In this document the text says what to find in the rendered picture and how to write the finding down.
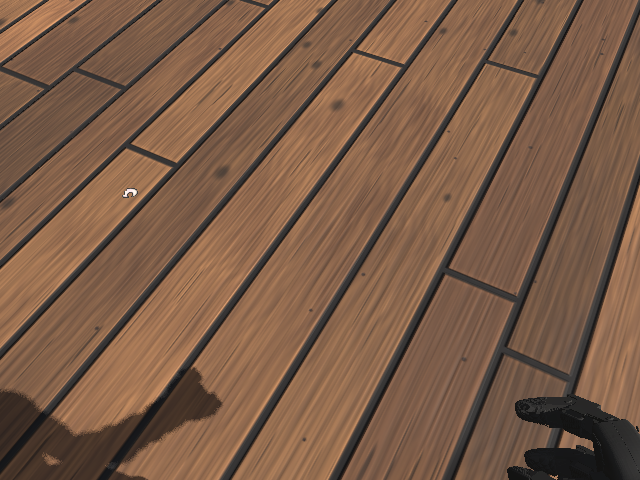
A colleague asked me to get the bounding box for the right robot hand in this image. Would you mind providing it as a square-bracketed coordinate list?
[507, 394, 640, 480]

